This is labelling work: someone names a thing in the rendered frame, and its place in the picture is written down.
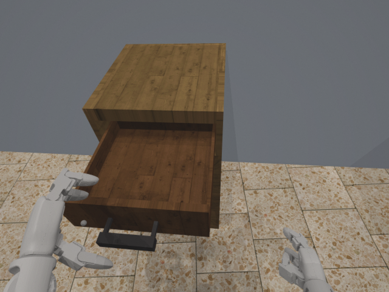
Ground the robot left hand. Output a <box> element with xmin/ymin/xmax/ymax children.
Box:
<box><xmin>19</xmin><ymin>168</ymin><xmax>113</xmax><ymax>271</ymax></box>

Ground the handle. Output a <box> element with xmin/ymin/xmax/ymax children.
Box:
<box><xmin>96</xmin><ymin>217</ymin><xmax>159</xmax><ymax>252</ymax></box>

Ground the robot right hand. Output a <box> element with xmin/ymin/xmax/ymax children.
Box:
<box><xmin>278</xmin><ymin>228</ymin><xmax>326</xmax><ymax>289</ymax></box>

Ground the robot right forearm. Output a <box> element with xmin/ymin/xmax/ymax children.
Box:
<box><xmin>303</xmin><ymin>279</ymin><xmax>334</xmax><ymax>292</ymax></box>

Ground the cabinet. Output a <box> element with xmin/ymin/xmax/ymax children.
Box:
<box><xmin>82</xmin><ymin>43</ymin><xmax>226</xmax><ymax>229</ymax></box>

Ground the drawer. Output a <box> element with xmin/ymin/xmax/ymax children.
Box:
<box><xmin>63</xmin><ymin>121</ymin><xmax>216</xmax><ymax>237</ymax></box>

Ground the robot left forearm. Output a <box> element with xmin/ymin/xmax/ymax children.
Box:
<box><xmin>3</xmin><ymin>254</ymin><xmax>57</xmax><ymax>292</ymax></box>

